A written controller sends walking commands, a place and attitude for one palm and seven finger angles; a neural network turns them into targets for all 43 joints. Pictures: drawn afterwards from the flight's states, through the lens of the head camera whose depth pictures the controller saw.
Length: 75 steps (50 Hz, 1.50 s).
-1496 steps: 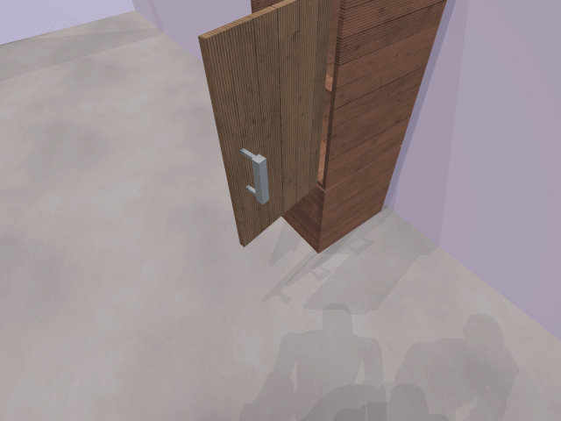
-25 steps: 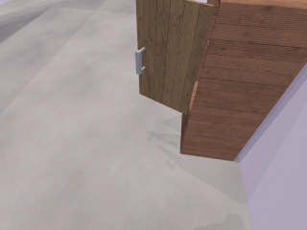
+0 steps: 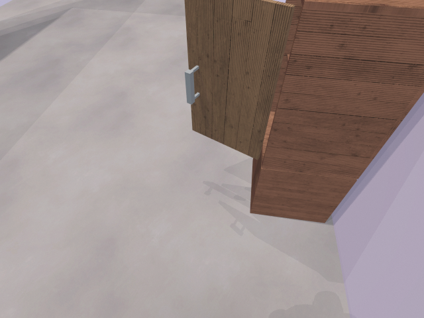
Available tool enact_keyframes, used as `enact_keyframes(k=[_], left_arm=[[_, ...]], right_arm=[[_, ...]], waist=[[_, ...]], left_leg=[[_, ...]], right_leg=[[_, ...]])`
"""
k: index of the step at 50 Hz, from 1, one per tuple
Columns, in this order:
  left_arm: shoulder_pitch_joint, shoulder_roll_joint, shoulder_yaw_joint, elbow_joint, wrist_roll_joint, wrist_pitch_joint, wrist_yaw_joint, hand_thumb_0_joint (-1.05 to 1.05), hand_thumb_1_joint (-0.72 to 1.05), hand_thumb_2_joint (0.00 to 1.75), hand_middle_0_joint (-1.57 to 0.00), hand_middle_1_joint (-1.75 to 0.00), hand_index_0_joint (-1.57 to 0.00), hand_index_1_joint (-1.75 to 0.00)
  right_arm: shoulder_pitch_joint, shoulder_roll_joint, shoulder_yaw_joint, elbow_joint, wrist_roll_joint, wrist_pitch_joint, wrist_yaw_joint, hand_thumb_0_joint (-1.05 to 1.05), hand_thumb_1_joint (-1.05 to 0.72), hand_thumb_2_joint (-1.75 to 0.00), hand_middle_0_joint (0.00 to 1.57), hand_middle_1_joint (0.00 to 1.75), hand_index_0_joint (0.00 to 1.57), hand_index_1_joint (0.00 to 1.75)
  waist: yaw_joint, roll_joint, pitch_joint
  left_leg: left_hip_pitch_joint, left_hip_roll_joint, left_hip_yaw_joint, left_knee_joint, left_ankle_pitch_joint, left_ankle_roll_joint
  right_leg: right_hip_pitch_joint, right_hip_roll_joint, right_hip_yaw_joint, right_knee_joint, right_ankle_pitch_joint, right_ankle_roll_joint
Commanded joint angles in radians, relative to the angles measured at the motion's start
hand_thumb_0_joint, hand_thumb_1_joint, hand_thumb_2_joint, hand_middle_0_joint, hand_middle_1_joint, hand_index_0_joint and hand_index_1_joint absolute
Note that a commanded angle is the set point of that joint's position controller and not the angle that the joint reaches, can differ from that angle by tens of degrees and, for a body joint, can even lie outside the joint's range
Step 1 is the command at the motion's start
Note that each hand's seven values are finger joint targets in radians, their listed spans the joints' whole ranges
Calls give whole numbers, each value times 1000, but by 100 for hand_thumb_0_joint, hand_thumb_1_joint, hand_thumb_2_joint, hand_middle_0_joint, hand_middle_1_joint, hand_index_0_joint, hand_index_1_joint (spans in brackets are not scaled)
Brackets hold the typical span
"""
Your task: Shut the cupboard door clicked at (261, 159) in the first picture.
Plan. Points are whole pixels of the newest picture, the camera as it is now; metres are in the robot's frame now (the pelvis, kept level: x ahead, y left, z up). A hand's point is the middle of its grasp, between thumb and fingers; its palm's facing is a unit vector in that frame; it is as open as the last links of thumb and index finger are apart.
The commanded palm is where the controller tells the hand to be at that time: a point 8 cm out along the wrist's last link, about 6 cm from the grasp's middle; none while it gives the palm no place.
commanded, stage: look to check the result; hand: left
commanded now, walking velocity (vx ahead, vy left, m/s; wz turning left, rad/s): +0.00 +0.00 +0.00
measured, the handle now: (193, 84) +0.90 +0.11 -0.08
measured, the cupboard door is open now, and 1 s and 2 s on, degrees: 66 66 66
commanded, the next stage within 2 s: walk to a spot facing it in 0.10 s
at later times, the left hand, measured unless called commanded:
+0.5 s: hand out of the picture +0.03 +0.19 -0.19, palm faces +0.13 -0.96 -0.24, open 7.4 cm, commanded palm none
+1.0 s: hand out of the picture +0.04 +0.24 -0.16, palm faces +0.37 -0.89 -0.28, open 7.4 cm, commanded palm none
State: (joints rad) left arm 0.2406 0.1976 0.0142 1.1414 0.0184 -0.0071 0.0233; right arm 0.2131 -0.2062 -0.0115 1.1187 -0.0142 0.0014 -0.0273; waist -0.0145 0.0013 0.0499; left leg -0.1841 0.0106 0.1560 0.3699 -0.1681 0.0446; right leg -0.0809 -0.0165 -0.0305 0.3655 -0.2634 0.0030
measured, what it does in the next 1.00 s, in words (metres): lifts its right foot, turning left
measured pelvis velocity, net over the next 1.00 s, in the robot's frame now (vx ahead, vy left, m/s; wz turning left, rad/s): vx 0.00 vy -0.01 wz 0.41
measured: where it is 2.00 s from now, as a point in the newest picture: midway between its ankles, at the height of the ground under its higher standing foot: outside the picture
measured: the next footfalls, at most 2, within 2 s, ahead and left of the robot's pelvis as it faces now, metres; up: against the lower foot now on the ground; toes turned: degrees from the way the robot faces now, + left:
right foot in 1.08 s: +0.09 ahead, -0.13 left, +0.00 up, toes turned +28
left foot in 1.44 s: -0.01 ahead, +0.10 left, +0.00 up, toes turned +46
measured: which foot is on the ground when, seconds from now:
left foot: down 0.00-1.00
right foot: down 0.00-0.60, up 0.62-1.00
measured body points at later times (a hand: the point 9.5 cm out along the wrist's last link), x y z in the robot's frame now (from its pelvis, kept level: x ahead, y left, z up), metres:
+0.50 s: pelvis +0.01 -0.01 -0.01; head +0.04 +0.00 +0.43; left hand +0.03 +0.24 -0.17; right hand +0.05 -0.25 -0.17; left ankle +0.01 +0.09 -0.73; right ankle -0.04 -0.12 -0.74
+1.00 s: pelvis +0.00 -0.01 -0.01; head +0.07 +0.02 +0.44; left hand +0.02 +0.28 -0.14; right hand +0.14 -0.23 -0.15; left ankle +0.02 +0.10 -0.75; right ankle +0.05 -0.16 -0.71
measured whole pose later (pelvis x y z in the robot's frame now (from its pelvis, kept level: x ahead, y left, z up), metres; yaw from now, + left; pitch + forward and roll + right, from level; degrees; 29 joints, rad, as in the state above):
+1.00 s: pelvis +0.00 -0.01 -0.01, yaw +24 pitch +3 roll -2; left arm 0.10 0.25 0.08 0.88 0.02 0.04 0.02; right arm 0.22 -0.23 -0.07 0.93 -0.04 0.05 0.00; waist -0.05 0.03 0.09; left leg -0.38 -0.06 -0.12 0.46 -0.13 0.03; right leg -0.41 -0.02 0.02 0.80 -0.39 0.05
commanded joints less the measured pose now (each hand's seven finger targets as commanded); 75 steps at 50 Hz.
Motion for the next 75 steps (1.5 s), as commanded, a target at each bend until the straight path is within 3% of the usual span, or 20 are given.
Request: enact_keyframes(k=[1,19,24,28,29,30,31,34,45,51,52,53,54,56,60,68,70,71,72,75], left_arm=[[35,143,18,-28,-3,-12,9,0,90,90,-20,-30,-20,-30],[53,170,52,-78,-4,13,23,0,90,90,-20,-30,-20,-30],[53,188,77,-137,12,17,30,0,90,90,-20,-30,-20,-30],[-45,212,90,-202,9,18,24,0,90,90,-20,-30,-20,-30],[-47,195,89,-212,2,20,20,0,90,90,-20,-30,-20,-30],[-4,135,81,-238,-11,27,14,0,90,90,-20,-30,-20,-30],[-65,121,69,-274,-6,35,19,0,90,90,-20,-30,-20,-30],[-117,139,85,-277,8,47,6,0,90,90,-20,-30,-20,-30],[-109,116,77,-319,6,36,-2,0,90,90,-20,-30,-20,-30],[37,147,83,-300,-3,28,6,0,90,90,-20,-30,-20,-30],[67,206,94,-299,6,20,11,0,90,90,-20,-30,-20,-30],[42,291,110,-320,21,12,19,0,90,90,-20,-30,-20,-30],[-37,281,97,-334,12,19,23,0,90,90,-20,-30,-20,-30],[-150,188,80,-362,7,13,25,0,90,90,-20,-30,-20,-30],[-48,180,77,-334,6,-1,25,0,90,90,-20,-30,-20,-30],[66,240,105,-305,13,6,18,0,90,90,-20,-30,-20,-30],[42,239,104,-314,3,4,14,0,90,90,-20,-30,-20,-30],[40,206,99,-335,-5,7,9,0,90,90,-20,-30,-20,-30],[4,131,71,-375,-10,8,3,0,90,90,-20,-30,-20,-30],[-112,151,76,-383,0,29,13,0,90,90,-20,-30,-20,-30]], right_arm=[[24,-145,-26,-33,3,-14,-5,0,-90,-90,20,30,20,30],[10,-107,-30,-80,1,20,7,0,-90,-90,20,30,20,30],[-51,-88,-53,-165,-2,45,14,0,-90,-90,20,30,20,30],[34,-81,-57,-178,-2,44,29,0,-90,-90,20,30,20,30],[113,-110,-64,-165,-6,36,32,0,-90,-90,20,30,20,30],[167,-208,-83,-165,-19,26,26,0,-90,-90,20,30,20,30],[198,-257,-96,-153,-13,34,17,0,-90,-90,20,30,20,30],[77,-223,-89,-212,-21,32,10,0,-90,-90,20,30,20,30],[54,-216,-102,-232,-18,30,13,0,-90,-90,20,30,20,30],[-36,-204,-116,-279,-9,46,21,0,-90,-90,20,30,20,30],[-32,-157,-112,-284,1,49,26,0,-90,-90,20,30,20,30],[-12,-96,-107,-301,5,44,28,0,-90,-90,20,30,20,30],[-23,-153,-119,-296,-9,46,30,0,-90,-90,20,30,20,30],[26,-115,-111,-275,-18,61,40,0,-90,-90,20,30,20,30],[-48,-108,-89,-301,-4,55,54,0,-90,-90,20,30,20,30],[-127,-95,-67,-330,2,45,57,0,-90,-90,20,30,20,30],[-22,-135,-77,-304,-4,35,56,0,-90,-90,20,30,20,30],[59,-222,-98,-284,-12,23,53,0,-90,-90,20,30,20,30],[137,-323,-127,-266,-9,22,42,0,-90,-90,20,30,20,30],[86,-258,-104,-272,-9,29,14,0,-90,-90,20,30,20,30]], waist=[[3,-3,-9],[20,-56,-25],[45,-162,18],[-29,-100,24],[-63,16,-22],[-65,330,-62],[-83,345,-80],[-42,144,-18],[-26,142,-103],[46,151,-141],[59,-2,-146],[58,-281,-111],[31,-209,-60],[-42,-137,-34],[-1,-196,-48],[46,-238,-80],[-19,-164,-130],[-62,45,-208],[-101,332,-246],[-86,209,-149]], left_leg=[[92,129,-156,-63,95,-4],[-63,74,-131,133,197,-35],[-296,35,-122,550,-353,-54],[-137,44,-76,274,-144,-59],[0,66,-142,147,121,-32],[101,280,-504,38,474,87],[77,384,-636,-46,530,170],[-111,299,-598,-138,-188,118],[-6,189,-539,-85,-36,122],[-214,81,-530,14,-57,48],[-336,-3,-455,140,-188,-12],[-487,-138,-253,445,-340,-91],[-428,-87,-252,690,-419,-85],[-437,-40,-243,850,-305,-87],[-441,-3,-151,731,-266,-115],[-243,-21,-36,312,-232,-80],[-28,-25,-49,113,-37,-60],[207,134,-236,65,294,4],[366,397,-576,80,817,166],[193,326,-465,60,631,170]], right_leg=[[-102,-93,81,-86,138,-41],[1,-184,33,27,364,-63],[44,-377,88,26,629,-208],[-63,-307,-70,198,539,-109],[-151,-241,-123,362,415,-43],[-358,-90,-157,600,-71,44],[-411,-37,-39,738,-432,42],[-441,-76,51,816,-230,26],[-430,-23,44,552,-131,63],[-44,31,11,99,-10,36],[65,-95,132,-54,-66,-3],[59,-387,471,-176,-162,-120],[-125,-475,443,-156,-54,-177],[-148,-338,261,-84,96,-159],[40,-280,51,65,634,-120],[101,-312,-30,178,753,-94],[-1,-288,-89,338,681,-40],[-214,-217,-143,537,391,20],[-496,-82,-111,757,-390,76],[-510,-114,25,815,-312,64]])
